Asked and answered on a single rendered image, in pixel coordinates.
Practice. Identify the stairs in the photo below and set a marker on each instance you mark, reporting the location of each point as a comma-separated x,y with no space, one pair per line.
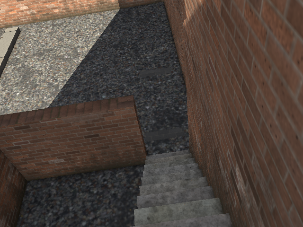
175,193

